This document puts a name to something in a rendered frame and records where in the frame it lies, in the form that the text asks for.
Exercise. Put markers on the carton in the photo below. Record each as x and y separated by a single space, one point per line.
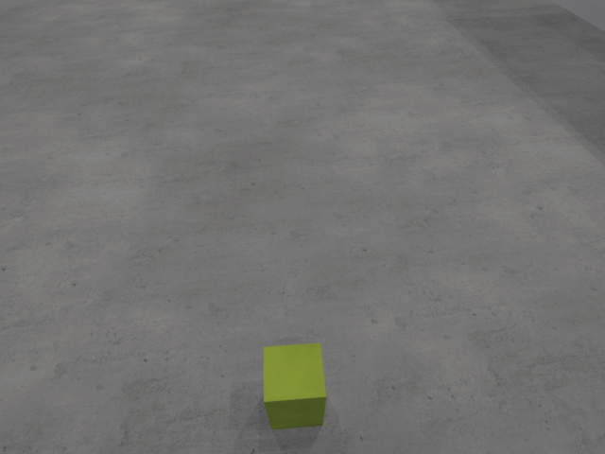
294 387

